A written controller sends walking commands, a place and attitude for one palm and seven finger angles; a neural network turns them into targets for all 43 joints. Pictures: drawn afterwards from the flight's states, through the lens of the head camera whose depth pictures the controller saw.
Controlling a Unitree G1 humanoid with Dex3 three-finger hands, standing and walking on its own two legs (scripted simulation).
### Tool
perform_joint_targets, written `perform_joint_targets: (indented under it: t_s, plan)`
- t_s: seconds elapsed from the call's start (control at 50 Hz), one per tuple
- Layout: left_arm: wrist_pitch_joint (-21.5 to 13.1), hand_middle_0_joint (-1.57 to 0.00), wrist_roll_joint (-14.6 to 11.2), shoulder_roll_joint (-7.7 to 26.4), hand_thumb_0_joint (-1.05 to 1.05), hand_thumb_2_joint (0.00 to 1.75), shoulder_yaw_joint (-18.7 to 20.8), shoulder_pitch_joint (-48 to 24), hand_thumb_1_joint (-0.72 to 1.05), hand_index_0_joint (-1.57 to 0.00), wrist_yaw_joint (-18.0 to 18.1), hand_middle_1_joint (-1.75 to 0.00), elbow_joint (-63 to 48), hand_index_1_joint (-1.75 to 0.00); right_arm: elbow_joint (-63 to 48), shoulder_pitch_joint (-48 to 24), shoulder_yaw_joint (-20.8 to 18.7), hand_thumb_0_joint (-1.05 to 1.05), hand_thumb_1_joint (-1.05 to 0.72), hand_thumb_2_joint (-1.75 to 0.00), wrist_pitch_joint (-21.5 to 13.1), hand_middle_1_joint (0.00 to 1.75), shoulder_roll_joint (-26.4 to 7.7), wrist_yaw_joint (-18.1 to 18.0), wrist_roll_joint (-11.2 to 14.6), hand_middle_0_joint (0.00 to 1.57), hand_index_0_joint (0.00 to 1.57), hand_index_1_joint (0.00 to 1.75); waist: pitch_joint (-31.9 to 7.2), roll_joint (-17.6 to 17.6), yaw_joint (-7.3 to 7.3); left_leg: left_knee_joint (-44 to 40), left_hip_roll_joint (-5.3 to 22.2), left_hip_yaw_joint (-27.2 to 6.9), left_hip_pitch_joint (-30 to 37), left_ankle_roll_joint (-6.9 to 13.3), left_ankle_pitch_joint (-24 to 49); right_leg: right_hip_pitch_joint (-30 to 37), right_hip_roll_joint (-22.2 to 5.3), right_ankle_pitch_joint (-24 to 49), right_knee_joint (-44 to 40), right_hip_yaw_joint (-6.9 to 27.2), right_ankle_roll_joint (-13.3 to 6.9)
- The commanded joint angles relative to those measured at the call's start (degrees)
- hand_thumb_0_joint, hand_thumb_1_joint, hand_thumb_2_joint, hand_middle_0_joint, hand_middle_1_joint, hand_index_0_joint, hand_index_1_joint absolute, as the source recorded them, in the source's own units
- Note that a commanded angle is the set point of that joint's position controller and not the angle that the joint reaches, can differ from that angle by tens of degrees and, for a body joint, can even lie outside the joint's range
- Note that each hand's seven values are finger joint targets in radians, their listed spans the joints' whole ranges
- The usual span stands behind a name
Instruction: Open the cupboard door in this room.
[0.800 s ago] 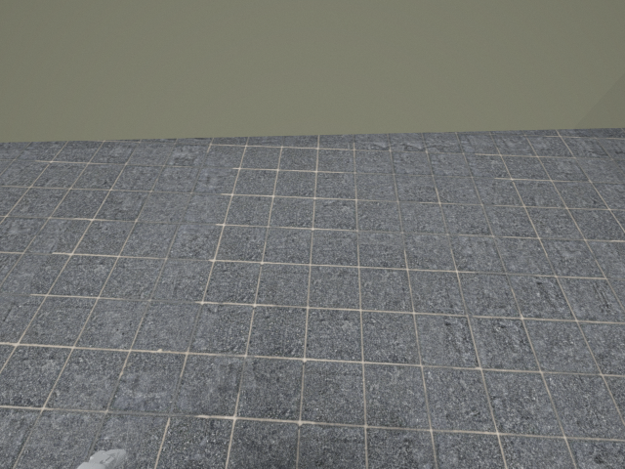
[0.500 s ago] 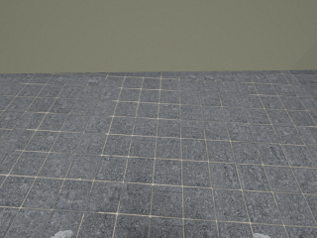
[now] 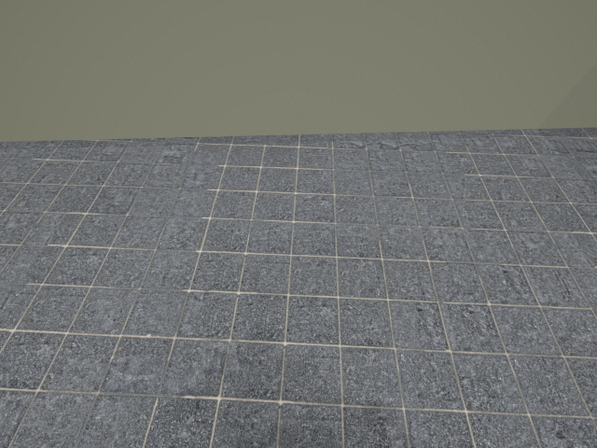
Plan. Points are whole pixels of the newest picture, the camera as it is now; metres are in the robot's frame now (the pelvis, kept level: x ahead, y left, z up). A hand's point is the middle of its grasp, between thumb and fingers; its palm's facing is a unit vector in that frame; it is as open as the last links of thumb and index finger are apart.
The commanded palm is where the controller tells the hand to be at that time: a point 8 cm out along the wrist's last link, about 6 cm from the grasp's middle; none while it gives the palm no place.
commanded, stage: stand and wait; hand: left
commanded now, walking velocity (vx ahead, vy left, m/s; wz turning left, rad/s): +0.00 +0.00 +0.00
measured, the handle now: out of the picture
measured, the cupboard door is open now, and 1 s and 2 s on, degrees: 0 0 0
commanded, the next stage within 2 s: turn or walk to find it in 0.10 s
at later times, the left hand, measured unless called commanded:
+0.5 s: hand out of the picture +0.03 +0.23 -0.19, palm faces +0.08 -0.97 -0.25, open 7.4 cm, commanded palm none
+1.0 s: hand out of the picture -0.07 +0.19 -0.17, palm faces +0.34 -0.90 -0.27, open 7.4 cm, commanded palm none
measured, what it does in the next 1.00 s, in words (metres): steps on the spot, turning left: right foot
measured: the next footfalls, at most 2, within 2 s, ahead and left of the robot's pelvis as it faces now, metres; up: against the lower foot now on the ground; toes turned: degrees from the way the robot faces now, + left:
right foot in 0.78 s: +0.01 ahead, -0.12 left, +0.00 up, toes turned +12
left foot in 1.14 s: -0.09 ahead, +0.12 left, +0.00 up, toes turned +27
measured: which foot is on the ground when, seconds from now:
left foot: down 0.00-0.78, up 0.80-1.00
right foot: down 0.00-0.48, up 0.50-0.76, down 0.78-1.00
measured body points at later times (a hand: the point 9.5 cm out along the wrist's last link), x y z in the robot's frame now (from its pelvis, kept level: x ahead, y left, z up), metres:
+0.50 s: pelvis -0.02 +0.02 -0.02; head +0.00 +0.03 +0.43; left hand +0.03 +0.28 -0.17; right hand +0.05 -0.24 -0.16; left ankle +0.00 +0.13 -0.74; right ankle +0.00 -0.11 -0.74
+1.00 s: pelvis -0.06 -0.02 -0.01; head -0.04 -0.02 +0.44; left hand -0.09 +0.24 -0.14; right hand +0.08 -0.26 -0.15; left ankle -0.10 +0.11 -0.68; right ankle -0.03 -0.13 -0.75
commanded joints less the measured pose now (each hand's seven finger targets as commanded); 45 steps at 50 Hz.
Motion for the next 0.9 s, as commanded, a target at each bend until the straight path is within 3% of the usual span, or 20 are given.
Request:
perform_joint_targets:
  t_s: [0.0,0.14,0.24,0.36,0.4,0.42,0.44,0.46,0.48,0.52,0.58,0.66,0.7,0.72,0.74,0.76,0.78,0.82,0.84,0.88]
  plan:
    - [-1.2,-0.20,0.2,11.8,0.00,0.90,2.5,-3.2,0.90,-0.20,0.7,-0.30,-3.7,-0.30,-3.9,-3.2,-2.2,0.00,-0.90,-0.90,-1.6,0.30,-11.7,-0.5,0.2,0.20,0.20,0.30,-2.6,-0.2,-0.11,-4.0,6.1,-5.5,0.1,2.4,4.4,-1.3,-6.9,3.5,-4.8,6.2,-1.6]
    - [-1.0,-0.20,0.2,11.6,0.00,0.90,2.8,-3.0,0.90,-0.20,0.7,-0.30,-4.1,-0.30,-4.2,-2.7,-2.1,0.00,-0.90,-0.90,-1.5,0.30,-11.5,-0.3,0.2,0.20,0.20,0.30,-2.8,0.0,-0.04,-2.8,5.8,-6.3,-1.7,2.5,5.9,-0.9,-7.2,3.5,-3.6,5.3,-1.3]
    - [0.8,-0.20,0.3,5.9,0.00,0.90,2.2,1.0,0.90,-0.20,1.5,-0.30,-4.8,-0.30,-5.3,0.7,-1.2,0.00,-0.90,-0.90,0.4,0.30,-4.4,0.0,0.0,0.20,0.20,0.30,-2.2,-1.8,0.33,2.3,4.4,-5.9,-7.1,1.5,6.4,-1.6,-9.0,2.9,-1.1,4.4,-0.3]
    - [1.4,-0.20,0.6,7.1,0.00,0.90,3.4,1.8,0.90,-0.20,2.1,-0.30,-8.7,-0.30,-7.8,4.8,-2.5,0.00,-0.90,-0.90,1.8,0.30,-2.8,0.1,0.1,0.20,0.20,0.30,-3.4,-8.2,-0.55,14.4,1.4,-2.6,-8.8,0.6,0.9,-5.1,-16.6,6.0,-0.7,6.9,-5.3]
    - [1.6,-0.20,0.8,6.5,0.00,0.90,3.6,0.8,0.90,-0.20,2.3,-0.30,-10.2,-0.30,-8.4,6.6,-2.9,0.00,-0.90,-0.90,1.8,0.30,-2.2,0.3,0.2,0.20,0.20,0.30,-3.4,-6.5,-1.51,12.2,2.2,-3.7,-7.2,1.1,3.2,-7.4,-15.4,5.5,3.2,3.8,-4.4]
    - [1.9,-0.20,0.8,5.6,0.00,0.90,3.6,0.6,0.90,-0.20,2.2,-0.30,-11.0,-0.30,-8.6,6.9,-3.2,0.00,-0.90,-0.90,1.8,0.30,-2.6,0.4,0.0,0.20,0.20,0.30,-2.8,-2.7,-1.56,9.5,3.6,-6.8,-7.0,2.0,5.4,-9.9,-12.8,0.9,6.2,0.9,-2.6]
    - [2.1,-0.20,0.6,3.9,0.00,0.90,3.5,0.1,0.90,-0.20,2.1,-0.30,-11.4,-0.30,-9.0,7.4,-3.4,0.00,-0.90,-0.90,1.6,0.30,-4.0,0.5,-0.3,0.20,0.20,0.30,-1.5,4.5,-2.04,4.0,6.8,-14.5,-8.5,4.1,7.0,-11.8,-7.5,-5.2,12.8,-3.1,0.1]
    - [2.2,-0.20,0.3,1.8,0.00,0.90,3.3,-0.1,0.90,-0.20,2.2,-0.30,-12.2,-0.30,-9.6,8.1,-4.0,0.00,-0.90,-0.90,1.3,0.30,-6.1,0.3,-0.6,0.20,0.20,0.30,-0.5,13.3,-2.26,-3.7,12.9,-26.3,-9.1,8.5,8.5,-14.1,-1.7,-12.7,22.3,-5.8,2.3]
    - [2.0,-0.20,0.5,1.9,0.00,0.90,3.3,-0.1,0.90,-0.20,2.3,-0.30,-12.9,-0.30,-10.1,8.9,-4.3,0.00,-0.90,-0.90,1.0,0.30,-6.4,-0.1,-0.3,0.20,0.20,0.30,-0.7,13.7,-2.18,-5.8,15.4,-30.9,-8.1,12.4,13.9,-16.4,-1.6,-19.6,30.2,-2.2,2.1]
    - [1.7,-0.20,0.3,0.6,0.00,0.90,3.7,1.6,0.90,-0.20,2.3,-0.30,-12.5,-0.30,-10.5,8.1,-4.6,0.00,-0.90,-0.90,0.9,0.30,-5.7,-0.8,-0.3,0.20,0.20,0.30,-4.2,9.5,-1.09,-2.5,14.3,-28.2,-3.7,13.7,19.1,-18.5,-2.5,-19.0,34.8,1.2,2.0]
    - [1.5,-0.20,0.0,-1.5,0.00,0.90,3.6,2.6,0.90,-0.20,1.9,-0.30,-12.3,-0.30,-11.2,7.7,-5.0,0.00,-0.90,-0.90,1.1,0.30,-4.7,-1.1,-0.4,0.20,0.20,0.30,-6.3,8.2,-1.18,-0.2,11.3,-23.8,-1.1,12.5,21.1,-17.1,-1.6,-17.1,29.9,-0.1,2.7]
    - [1.5,-0.20,-0.3,-3.0,0.00,0.90,3.8,4.5,0.90,-0.20,1.9,-0.30,-12.6,-0.30,-11.6,8.4,-5.7,0.00,-0.90,-0.90,1.8,0.30,-4.3,-0.9,-0.5,0.20,0.20,0.30,-7.1,9.2,-1.30,0.0,8.8,-25.1,-2.9,10.9,17.7,-10.5,0.3,-14.4,18.0,-1.0,2.6]
    - [1.3,-0.20,-0.2,-2.6,0.00,0.90,4.1,8.5,0.90,-0.20,2.1,-0.30,-11.6,-0.30,-12.5,6.7,-6.0,0.00,-0.90,-0.90,2.2,0.30,-3.8,-0.6,-0.3,0.20,0.20,0.30,-6.8,8.1,0.61,1.6,6.4,-23.7,-9.2,8.3,10.3,-2.0,0.6,-6.7,7.4,-1.8,2.6]
    - [1.1,-0.20,0.1,-1.3,0.00,0.90,4.6,11.0,0.90,-0.20,2.2,-0.30,-11.1,-0.30,-13.2,5.7,-5.9,0.00,-0.90,-0.90,2.4,0.30,-2.5,-0.3,0.0,0.20,0.20,0.30,-6.0,4.9,1.64,3.9,3.8,-21.3,-15.8,5.7,2.0,4.7,-1.6,-3.5,-0.1,-0.7,2.0]
    - [0.8,-0.20,1.0,3.3,0.00,0.90,5.6,11.7,0.90,-0.20,2.6,-0.30,-11.2,-0.30,-14.3,6.1,-5.6,0.00,-0.90,-0.90,2.7,0.30,1.0,0.1,0.4,0.20,0.20,0.30,-4.2,-7.4,1.88,15.8,-2.3,-13.3,-27.2,1.7,-10.7,9.5,-14.1,-12.2,-7.4,12.4,-2.0]
    - [0.8,-0.20,1.3,6.8,0.00,0.90,5.9,9.2,0.90,-0.20,2.6,-0.30,-13.0,-0.30,-15.7,4.7,-5.7,0.00,-0.90,-0.90,2.7,0.30,2.0,0.1,-0.1,0.20,0.20,0.30,-0.8,-16.9,2.41,30.0,-6.1,-4.7,-30.7,-1.1,-17.6,2.1,-26.2,-12.3,-11.8,23.6,-7.9]
    - [0.6,-0.20,0.9,5.2,0.00,0.90,6.1,7.3,0.90,-0.20,3.0,-0.30,-13.8,-0.30,-15.5,3.8,-6.4,0.00,-0.90,-0.90,3.2,0.30,-0.7,0.4,-0.6,0.20,0.20,0.30,-1.0,-11.7,1.64,38.2,-2.5,-6.8,-26.4,-0.3,-17.0,-5.9,-26.7,-12.8,-12.0,21.3,-9.0]
    - [0.2,-0.20,1.1,2.8,0.00,0.90,5.2,1.8,0.90,-0.20,2.7,-0.30,-14.5,-0.30,-13.1,5.2,-6.3,0.00,-0.90,-0.90,3.7,0.30,0.9,1.2,-0.4,0.20,0.20,0.30,3.0,-9.1,-1.52,45.9,-0.8,-4.5,-24.9,-0.8,-11.3,-10.0,-19.5,-6.4,-9.1,11.5,-7.7]
    - [0.0,-0.20,1.1,2.0,0.00,0.90,4.8,1.1,0.90,-0.20,2.5,-0.30,-14.5,-0.30,-12.3,6.8,-6.0,0.00,-0.90,-0.90,3.6,0.30,1.2,1.3,-0.4,0.20,0.20,0.30,2.5,-9.3,-2.36,46.8,-0.5,-3.1,-24.4,-1.4,-9.3,-8.7,-17.5,-1.4,-7.2,7.1,-7.3]
    - [-0.1,-0.20,1.4,1.4,0.00,0.90,4.8,3.0,0.90,-0.20,2.5,-0.30,-13.9,-0.30,-12.4,5.8,-5.8,0.00,-0.90,-0.90,3.7,0.30,2.2,1.4,-0.1,0.20,0.20,0.30,3.2,-9.8,-1.51,44.4,0.0,-0.9,-23.2,-2.0,-9.4,-7.9,-17.2,4.4,-5.9,3.6,-7.2]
